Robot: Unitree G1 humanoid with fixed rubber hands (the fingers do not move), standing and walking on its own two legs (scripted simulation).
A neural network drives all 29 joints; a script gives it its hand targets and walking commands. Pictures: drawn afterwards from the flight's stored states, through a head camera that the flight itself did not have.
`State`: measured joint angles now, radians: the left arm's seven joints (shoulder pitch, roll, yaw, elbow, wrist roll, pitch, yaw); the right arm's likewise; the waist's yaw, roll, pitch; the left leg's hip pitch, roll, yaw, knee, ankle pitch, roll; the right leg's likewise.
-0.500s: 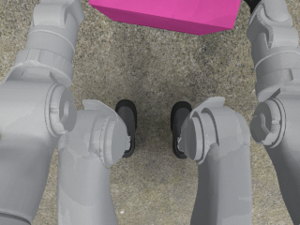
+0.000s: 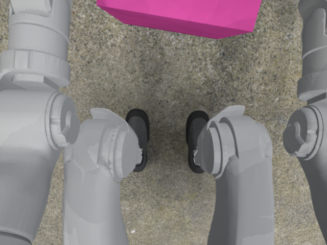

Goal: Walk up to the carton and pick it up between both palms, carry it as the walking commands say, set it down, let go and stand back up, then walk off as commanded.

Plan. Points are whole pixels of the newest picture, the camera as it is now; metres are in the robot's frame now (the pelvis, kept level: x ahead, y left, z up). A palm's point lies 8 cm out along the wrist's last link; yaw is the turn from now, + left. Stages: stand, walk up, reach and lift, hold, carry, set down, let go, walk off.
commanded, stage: set down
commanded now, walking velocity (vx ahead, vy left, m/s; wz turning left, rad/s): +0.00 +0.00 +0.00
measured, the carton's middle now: out of the picture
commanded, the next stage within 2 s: let go in 1.10 s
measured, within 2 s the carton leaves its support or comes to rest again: neither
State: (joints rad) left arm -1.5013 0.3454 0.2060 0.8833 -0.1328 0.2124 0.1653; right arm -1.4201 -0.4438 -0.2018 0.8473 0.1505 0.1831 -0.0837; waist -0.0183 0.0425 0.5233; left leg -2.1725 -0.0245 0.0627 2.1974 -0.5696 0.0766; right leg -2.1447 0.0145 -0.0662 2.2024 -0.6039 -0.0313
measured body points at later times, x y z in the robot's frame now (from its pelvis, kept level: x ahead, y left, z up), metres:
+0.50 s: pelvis +0.00 -0.01 +0.11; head +0.38 -0.03 +0.34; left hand +0.58 +0.18 -0.02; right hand +0.57 -0.24 -0.02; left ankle +0.12 +0.09 -0.34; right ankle +0.11 -0.10 -0.34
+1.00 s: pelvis +0.01 -0.01 +0.23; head +0.37 -0.03 +0.49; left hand +0.59 +0.18 +0.14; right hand +0.57 -0.25 +0.12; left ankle +0.12 +0.09 -0.34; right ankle +0.11 -0.10 -0.34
